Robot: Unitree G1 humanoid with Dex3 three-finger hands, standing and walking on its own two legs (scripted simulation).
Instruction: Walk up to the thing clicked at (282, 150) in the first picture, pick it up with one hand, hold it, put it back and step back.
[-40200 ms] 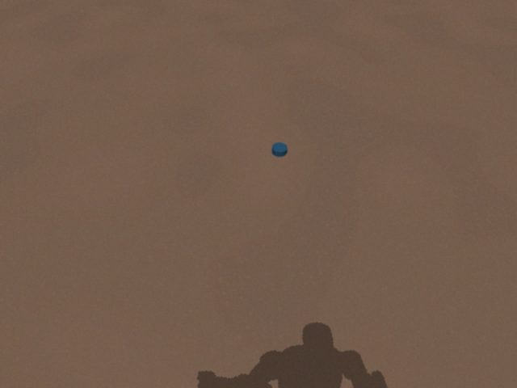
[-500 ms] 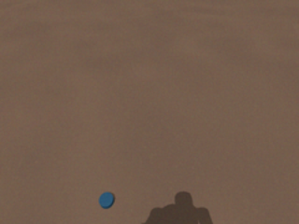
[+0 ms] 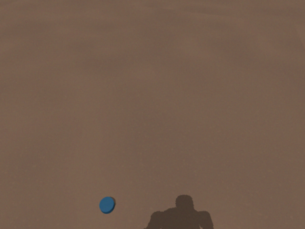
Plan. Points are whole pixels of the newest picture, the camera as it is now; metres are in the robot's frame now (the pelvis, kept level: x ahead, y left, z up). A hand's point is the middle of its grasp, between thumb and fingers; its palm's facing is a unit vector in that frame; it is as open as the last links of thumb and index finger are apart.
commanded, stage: stand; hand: left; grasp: from above
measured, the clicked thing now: (107, 205) +0.45 +0.29 -0.76
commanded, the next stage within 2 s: step back in 0.46 s
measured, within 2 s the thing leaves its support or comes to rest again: neither
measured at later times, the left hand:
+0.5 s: hand out of the picture +0.04 +0.22 -0.17, palm faces +0.03 -0.96 -0.28, open 7.4 cm
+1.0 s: hand out of the picture +0.05 +0.27 -0.17, palm faces +0.04 -0.92 -0.40, open 7.4 cm
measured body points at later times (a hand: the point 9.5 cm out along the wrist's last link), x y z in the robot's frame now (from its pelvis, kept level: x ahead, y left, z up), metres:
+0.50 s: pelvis +0.00 +0.00 +0.00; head +0.01 +0.00 +0.45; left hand +0.04 +0.27 -0.15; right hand +0.04 -0.27 -0.15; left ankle +0.01 +0.12 -0.74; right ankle +0.00 -0.14 -0.74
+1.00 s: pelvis -0.08 +0.00 -0.03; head -0.01 +0.01 +0.42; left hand +0.05 +0.32 -0.14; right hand +0.02 -0.32 -0.15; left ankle -0.11 +0.11 -0.74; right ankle +0.00 -0.14 -0.74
